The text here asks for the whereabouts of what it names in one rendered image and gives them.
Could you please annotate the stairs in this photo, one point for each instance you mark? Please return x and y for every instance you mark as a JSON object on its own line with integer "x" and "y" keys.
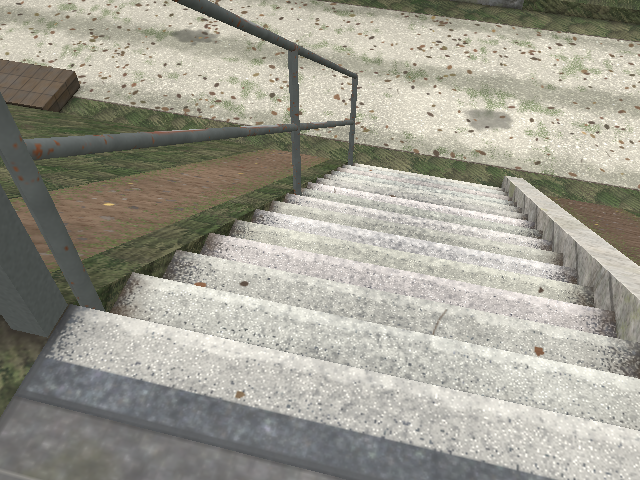
{"x": 430, "y": 279}

